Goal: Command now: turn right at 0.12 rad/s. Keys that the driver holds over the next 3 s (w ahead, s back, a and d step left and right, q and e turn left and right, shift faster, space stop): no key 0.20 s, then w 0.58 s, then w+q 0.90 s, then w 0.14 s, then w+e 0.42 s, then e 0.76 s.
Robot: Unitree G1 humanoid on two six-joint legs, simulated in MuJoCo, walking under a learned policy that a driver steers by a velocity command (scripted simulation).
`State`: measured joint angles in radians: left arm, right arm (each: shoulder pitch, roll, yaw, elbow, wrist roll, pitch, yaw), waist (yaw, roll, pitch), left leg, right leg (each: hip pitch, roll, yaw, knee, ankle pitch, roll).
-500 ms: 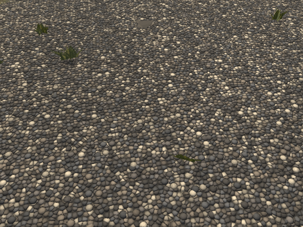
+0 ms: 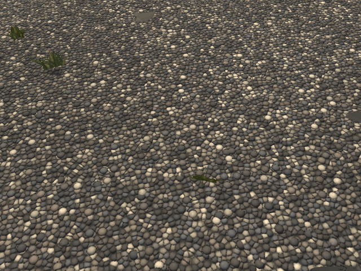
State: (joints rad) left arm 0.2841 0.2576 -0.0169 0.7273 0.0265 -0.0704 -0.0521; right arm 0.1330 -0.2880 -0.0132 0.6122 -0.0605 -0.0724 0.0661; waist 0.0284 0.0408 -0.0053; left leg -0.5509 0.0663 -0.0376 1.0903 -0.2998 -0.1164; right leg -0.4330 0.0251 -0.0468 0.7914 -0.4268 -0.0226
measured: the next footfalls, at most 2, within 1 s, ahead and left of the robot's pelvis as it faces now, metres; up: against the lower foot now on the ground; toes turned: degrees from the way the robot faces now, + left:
left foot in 0.86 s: +0.38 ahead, +0.10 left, -0.15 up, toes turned +0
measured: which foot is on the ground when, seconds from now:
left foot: down 0.00-0.44, up 0.46-0.84, down 0.86-1.00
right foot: down 0.00-0.88, up 0.90-1.00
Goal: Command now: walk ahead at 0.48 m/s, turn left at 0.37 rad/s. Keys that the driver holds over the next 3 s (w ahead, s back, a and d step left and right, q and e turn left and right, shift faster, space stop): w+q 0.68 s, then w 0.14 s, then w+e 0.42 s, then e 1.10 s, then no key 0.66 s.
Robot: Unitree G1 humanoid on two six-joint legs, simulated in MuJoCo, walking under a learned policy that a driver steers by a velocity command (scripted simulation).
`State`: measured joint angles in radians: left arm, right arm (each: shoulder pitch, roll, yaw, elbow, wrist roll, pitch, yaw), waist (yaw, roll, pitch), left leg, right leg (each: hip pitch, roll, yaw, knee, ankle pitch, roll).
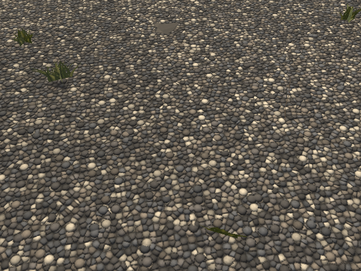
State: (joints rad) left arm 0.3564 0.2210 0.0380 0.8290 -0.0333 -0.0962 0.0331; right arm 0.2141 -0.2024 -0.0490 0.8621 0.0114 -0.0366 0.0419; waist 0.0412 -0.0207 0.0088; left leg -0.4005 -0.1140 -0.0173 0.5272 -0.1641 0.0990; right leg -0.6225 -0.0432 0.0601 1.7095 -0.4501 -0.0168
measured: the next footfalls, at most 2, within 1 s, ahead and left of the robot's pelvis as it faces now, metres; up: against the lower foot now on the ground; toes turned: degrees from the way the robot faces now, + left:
right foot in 0.30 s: +0.30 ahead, -0.14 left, +0.00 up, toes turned +14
left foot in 0.80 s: +0.44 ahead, +0.22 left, +0.00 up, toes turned +28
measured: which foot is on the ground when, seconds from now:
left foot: down 0.00-0.30, up 0.32-0.78, down 0.80-1.00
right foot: up 0.00-0.28, down 0.30-0.80, up 0.82-1.00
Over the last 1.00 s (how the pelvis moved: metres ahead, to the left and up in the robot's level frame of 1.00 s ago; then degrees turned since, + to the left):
0.28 0.03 -0.13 4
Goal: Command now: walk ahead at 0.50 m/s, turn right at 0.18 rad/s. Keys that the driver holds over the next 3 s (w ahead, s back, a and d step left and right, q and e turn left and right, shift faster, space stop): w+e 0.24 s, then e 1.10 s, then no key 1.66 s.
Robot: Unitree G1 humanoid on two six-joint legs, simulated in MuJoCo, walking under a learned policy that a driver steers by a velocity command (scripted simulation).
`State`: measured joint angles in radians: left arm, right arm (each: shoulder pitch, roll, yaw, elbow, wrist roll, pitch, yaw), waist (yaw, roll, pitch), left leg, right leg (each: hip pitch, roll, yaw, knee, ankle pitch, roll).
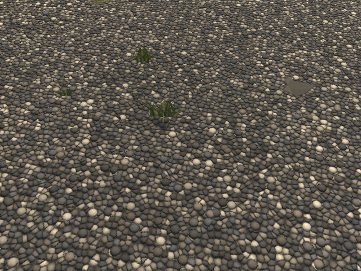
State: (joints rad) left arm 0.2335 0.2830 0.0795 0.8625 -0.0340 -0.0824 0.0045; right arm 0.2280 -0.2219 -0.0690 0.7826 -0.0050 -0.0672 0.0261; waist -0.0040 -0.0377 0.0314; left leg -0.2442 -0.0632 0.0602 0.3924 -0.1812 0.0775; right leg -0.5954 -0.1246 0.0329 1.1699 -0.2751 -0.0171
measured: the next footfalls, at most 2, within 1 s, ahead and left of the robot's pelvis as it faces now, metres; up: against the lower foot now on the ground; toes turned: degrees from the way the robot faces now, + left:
right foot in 0.36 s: +0.36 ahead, -0.15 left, +0.00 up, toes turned -13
left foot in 0.84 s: +0.48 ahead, +0.03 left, +0.00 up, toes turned -35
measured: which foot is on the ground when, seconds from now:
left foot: down 0.00-0.36, up 0.38-0.82, down 0.84-1.00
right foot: up 0.00-0.34, down 0.36-0.84, up 0.86-1.00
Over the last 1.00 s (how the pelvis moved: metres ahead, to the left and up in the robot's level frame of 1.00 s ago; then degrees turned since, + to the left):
0.43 0.12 0.01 26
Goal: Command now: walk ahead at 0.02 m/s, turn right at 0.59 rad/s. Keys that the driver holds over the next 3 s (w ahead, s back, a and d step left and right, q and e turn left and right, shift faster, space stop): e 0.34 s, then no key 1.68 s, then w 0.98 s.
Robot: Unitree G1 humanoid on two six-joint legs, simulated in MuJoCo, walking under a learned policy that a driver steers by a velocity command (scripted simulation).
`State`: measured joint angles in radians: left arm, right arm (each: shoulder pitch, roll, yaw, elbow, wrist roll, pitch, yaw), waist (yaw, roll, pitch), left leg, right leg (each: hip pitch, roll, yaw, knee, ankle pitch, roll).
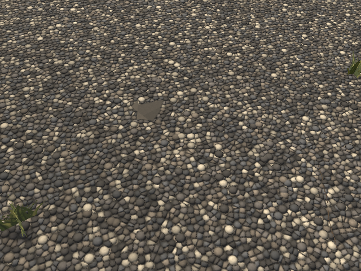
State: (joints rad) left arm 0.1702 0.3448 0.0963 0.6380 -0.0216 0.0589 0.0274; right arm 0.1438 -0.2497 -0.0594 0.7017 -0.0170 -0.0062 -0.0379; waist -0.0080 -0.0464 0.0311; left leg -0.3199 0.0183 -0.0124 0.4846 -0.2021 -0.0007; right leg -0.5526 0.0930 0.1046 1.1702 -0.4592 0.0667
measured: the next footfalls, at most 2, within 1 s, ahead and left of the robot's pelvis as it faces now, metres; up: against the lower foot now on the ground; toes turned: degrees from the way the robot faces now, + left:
right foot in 0.26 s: +0.01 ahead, -0.14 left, +0.00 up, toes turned -11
left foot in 0.68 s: +0.07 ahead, +0.08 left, +0.00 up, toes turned -18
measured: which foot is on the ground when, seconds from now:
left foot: down 0.00-0.26, up 0.28-0.66, down 0.68-1.00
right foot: up 0.00-0.24, down 0.26-1.00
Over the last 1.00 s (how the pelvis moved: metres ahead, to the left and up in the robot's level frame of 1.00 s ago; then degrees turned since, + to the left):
0.35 -0.03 0.00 -35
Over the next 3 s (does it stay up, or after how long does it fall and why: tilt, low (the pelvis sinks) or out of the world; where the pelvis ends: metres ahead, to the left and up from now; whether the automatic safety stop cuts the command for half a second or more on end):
stays up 0.38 -0.12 0.00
